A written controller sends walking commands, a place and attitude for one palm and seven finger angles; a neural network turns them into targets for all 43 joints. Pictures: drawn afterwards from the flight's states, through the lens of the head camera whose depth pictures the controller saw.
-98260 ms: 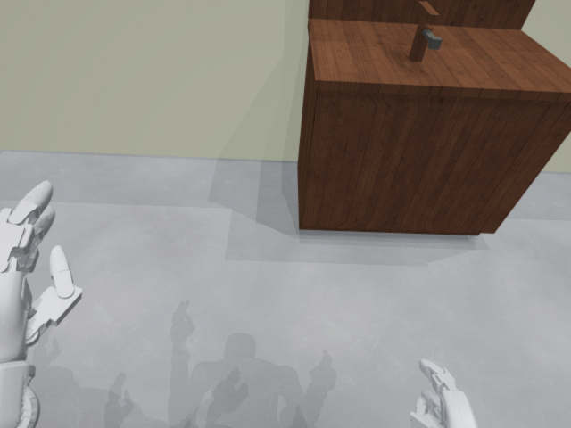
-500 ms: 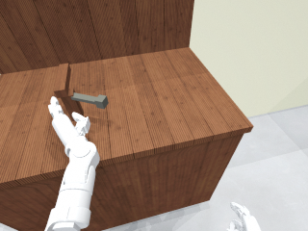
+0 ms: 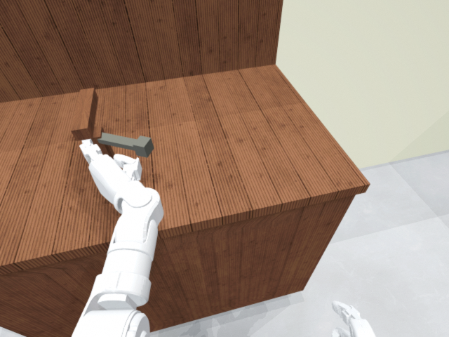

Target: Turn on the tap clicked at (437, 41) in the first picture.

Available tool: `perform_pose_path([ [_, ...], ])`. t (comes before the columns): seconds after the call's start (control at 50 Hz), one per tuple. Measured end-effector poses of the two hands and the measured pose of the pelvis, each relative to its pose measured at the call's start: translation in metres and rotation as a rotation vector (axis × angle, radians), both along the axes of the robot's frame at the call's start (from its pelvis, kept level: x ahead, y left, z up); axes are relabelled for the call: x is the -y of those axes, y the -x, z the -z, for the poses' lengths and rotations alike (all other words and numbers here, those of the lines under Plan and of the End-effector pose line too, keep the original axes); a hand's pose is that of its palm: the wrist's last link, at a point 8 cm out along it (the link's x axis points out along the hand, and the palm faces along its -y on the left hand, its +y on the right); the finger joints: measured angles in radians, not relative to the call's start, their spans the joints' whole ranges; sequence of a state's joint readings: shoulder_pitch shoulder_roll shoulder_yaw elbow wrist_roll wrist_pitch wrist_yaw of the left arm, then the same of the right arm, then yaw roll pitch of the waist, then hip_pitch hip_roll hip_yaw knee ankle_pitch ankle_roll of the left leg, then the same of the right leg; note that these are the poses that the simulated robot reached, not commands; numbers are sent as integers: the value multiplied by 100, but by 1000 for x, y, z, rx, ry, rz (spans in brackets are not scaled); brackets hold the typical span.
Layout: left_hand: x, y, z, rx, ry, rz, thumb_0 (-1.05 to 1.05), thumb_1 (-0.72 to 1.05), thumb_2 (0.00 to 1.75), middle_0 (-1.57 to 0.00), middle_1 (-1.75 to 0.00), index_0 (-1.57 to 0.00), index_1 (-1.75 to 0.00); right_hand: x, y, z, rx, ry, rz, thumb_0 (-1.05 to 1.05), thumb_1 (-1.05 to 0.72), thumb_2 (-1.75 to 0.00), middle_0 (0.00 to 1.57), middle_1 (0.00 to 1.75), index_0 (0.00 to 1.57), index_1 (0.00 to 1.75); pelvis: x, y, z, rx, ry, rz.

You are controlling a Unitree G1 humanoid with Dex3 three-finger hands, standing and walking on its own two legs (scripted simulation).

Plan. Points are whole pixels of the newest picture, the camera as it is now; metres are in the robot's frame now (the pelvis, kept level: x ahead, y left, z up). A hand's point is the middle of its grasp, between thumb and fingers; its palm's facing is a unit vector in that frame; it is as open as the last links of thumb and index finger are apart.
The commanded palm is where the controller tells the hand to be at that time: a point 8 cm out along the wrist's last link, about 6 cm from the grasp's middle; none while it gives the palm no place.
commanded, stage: push the lever round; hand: left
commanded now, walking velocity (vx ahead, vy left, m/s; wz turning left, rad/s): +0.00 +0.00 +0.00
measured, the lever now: (143, 146) +0.43 +0.18 +0.12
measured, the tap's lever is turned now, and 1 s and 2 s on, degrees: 59 64 66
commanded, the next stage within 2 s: lift the hand up off the lever in 0.96 s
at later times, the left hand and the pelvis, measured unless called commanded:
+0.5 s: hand (143, 158) +0.40 +0.18 +0.12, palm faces +0.80 -0.59 -0.10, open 7.8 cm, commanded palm +0.36 +0.19 +0.11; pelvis +0.00 -0.02 +0.00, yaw +1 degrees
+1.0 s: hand (148, 153) +0.42 +0.17 +0.11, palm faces +0.82 -0.56 -0.11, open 7.9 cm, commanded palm +0.38 +0.19 +0.11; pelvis -0.01 -0.02 -0.01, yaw +0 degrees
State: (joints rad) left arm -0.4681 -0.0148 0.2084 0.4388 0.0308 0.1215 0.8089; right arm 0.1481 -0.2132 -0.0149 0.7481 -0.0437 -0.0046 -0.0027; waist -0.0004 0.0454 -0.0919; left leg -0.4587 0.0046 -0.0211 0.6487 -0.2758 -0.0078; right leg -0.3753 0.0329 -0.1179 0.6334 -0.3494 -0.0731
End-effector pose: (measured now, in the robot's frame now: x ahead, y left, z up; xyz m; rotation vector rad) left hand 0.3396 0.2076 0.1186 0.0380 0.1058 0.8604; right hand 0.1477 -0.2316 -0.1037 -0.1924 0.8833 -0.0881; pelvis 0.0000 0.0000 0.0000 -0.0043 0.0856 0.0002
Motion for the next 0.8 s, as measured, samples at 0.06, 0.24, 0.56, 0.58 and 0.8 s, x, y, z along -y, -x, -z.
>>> perform_pose_path([
  [0.06,2,-3,1,-9,6,-16,1,90,90,-16,-15,-15,-15,2,2,2,-12,-3,2,1,-90,-90,20,30,20,30,2,-1,0,-7,-1,1],
  [0.24,8,-5,-2,-9,-3,-55,1,90,90,-16,-15,-15,-15,10,9,8,-36,-10,0,1,-90,-90,20,30,20,30,7,-2,2,-16,-3,-2],
  [0.56,14,-11,-4,-27,-6,-87,1,90,90,-16,-15,-15,-15,20,14,9,-29,-3,2,1,-90,-90,20,30,20,30,17,6,5,-31,-7,-10],
  [0.58,14,-12,-4,-29,-9,-87,1,90,90,-16,-15,-14,-15,20,15,10,-31,-3,3,1,-90,-90,20,30,20,30,17,6,5,-33,-7,-10],
  [0.8,17,-20,-3,-24,-11,-94,2,91,90,-16,-15,-14,-15,24,36,19,-75,-4,23,1,-90,-90,20,30,20,30,18,9,7,-49,-8,-9],
])
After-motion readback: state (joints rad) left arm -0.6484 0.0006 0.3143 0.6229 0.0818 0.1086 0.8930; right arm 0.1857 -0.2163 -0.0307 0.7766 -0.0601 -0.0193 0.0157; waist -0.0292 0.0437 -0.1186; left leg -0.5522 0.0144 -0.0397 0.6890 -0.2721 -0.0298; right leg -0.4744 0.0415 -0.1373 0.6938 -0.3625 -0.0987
